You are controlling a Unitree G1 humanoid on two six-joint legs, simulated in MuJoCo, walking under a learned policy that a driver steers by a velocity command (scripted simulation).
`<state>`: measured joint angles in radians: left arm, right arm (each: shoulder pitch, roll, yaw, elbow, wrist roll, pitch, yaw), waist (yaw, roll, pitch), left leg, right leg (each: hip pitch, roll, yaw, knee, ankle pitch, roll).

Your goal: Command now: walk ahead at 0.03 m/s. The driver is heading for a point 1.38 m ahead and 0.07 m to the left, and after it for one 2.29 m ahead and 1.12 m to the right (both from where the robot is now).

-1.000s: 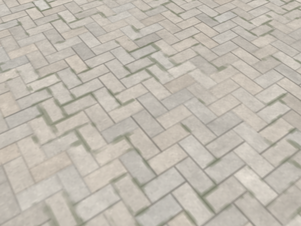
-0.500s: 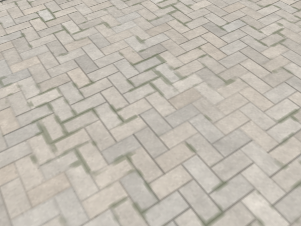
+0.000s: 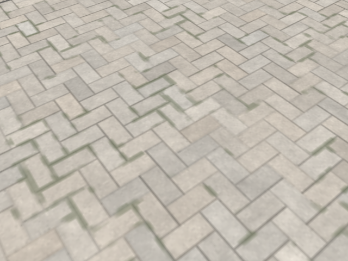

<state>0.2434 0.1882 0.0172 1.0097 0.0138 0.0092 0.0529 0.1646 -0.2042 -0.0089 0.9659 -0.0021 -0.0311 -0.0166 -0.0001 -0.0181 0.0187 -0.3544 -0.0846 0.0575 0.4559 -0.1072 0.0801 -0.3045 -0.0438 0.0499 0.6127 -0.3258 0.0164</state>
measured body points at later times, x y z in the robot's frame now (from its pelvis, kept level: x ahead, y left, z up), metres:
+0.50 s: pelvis +0.05 -0.03 +0.01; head +0.07 -0.02 +0.46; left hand +0.04 +0.19 -0.15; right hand +0.11 -0.26 -0.15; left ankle +0.09 +0.08 -0.73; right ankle +0.01 -0.14 -0.73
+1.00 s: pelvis +0.14 +0.02 +0.00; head +0.15 +0.03 +0.45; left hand +0.10 +0.26 -0.16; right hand +0.18 -0.24 -0.13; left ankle +0.13 +0.10 -0.73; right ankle +0.03 -0.13 -0.66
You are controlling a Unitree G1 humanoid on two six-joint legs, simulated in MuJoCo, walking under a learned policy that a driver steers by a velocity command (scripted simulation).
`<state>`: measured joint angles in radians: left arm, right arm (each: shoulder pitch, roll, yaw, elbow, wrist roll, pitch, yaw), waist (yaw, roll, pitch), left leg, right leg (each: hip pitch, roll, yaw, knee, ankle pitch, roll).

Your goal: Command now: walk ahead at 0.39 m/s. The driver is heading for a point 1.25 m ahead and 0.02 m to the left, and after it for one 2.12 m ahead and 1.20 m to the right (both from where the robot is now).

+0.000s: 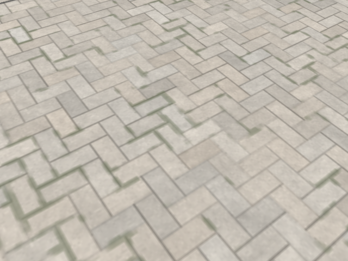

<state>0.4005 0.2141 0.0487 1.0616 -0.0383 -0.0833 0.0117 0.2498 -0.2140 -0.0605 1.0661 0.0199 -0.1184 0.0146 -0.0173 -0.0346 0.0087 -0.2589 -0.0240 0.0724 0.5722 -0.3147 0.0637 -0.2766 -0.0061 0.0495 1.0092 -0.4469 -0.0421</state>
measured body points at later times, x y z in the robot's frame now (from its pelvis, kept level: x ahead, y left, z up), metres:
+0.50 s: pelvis +0.26 -0.04 -0.02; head +0.30 -0.04 +0.43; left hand +0.47 +0.19 -0.12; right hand +0.18 -0.29 -0.16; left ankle +0.03 +0.09 -0.67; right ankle +0.38 -0.13 -0.73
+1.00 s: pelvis +0.43 -0.03 +0.00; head +0.45 -0.01 +0.45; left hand +0.49 +0.23 -0.15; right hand +0.55 -0.28 -0.12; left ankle +0.50 +0.09 -0.73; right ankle +0.38 -0.13 -0.73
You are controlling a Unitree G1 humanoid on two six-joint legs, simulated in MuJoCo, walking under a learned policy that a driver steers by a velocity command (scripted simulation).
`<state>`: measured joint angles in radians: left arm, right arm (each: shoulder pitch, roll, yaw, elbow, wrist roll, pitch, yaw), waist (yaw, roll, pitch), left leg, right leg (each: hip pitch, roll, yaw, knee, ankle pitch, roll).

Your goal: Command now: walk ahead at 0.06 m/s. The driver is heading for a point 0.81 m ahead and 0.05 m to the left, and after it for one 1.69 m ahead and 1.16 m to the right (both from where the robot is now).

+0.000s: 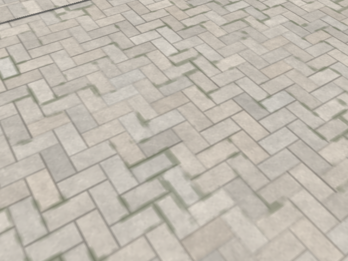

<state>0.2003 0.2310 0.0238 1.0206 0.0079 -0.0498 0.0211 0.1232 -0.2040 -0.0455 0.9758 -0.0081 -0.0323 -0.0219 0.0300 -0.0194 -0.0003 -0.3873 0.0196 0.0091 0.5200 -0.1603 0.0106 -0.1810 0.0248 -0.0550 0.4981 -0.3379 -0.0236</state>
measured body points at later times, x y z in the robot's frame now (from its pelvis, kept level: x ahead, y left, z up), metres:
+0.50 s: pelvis +0.01 +0.01 +0.00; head +0.03 +0.01 +0.45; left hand +0.00 +0.25 -0.16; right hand +0.11 -0.23 -0.15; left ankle +0.07 +0.11 -0.73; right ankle -0.05 -0.10 -0.73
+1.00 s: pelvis +0.08 +0.06 +0.00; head +0.10 +0.07 +0.45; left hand +0.07 +0.31 -0.16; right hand +0.15 -0.21 -0.14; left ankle +0.10 +0.14 -0.73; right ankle -0.04 -0.09 -0.65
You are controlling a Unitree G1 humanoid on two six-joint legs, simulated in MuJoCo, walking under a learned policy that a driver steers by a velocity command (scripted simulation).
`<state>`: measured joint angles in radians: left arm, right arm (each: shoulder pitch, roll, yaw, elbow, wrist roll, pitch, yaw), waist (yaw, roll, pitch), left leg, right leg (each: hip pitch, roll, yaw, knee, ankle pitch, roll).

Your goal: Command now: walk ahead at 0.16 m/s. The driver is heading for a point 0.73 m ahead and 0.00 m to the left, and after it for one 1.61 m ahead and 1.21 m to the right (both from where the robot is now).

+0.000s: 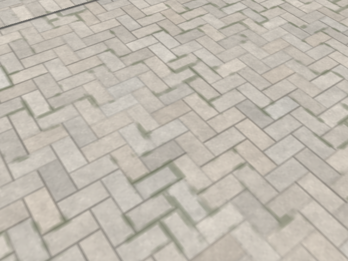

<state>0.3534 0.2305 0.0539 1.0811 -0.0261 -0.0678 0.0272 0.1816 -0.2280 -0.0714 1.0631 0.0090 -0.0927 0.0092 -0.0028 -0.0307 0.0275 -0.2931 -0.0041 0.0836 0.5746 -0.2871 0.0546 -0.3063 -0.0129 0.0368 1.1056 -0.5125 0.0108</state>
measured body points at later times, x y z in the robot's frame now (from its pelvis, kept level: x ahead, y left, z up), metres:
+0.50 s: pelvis +0.07 -0.01 +0.00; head +0.09 -0.02 +0.45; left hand +0.15 +0.24 -0.14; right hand +0.09 -0.25 -0.15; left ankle +0.01 +0.09 -0.73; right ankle +0.10 -0.13 -0.73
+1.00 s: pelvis +0.11 -0.03 +0.00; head +0.11 -0.05 +0.45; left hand +0.19 +0.22 -0.13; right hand +0.05 -0.28 -0.16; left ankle +0.01 +0.09 -0.73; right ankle +0.13 -0.15 -0.71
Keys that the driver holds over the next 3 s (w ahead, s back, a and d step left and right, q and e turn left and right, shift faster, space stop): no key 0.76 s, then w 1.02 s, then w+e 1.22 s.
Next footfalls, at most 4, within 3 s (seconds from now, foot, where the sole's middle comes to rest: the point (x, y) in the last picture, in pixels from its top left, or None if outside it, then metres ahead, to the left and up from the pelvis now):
0.26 right None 0.14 -0.13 -0.77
1.06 right None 0.21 -0.16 -0.77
1.60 left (154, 239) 0.57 0.08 -0.77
2.18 right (214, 174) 0.88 -0.18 -0.77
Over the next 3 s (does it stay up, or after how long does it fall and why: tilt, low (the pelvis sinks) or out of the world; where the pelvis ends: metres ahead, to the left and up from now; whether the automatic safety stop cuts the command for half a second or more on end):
stays up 1.15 -0.17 0.01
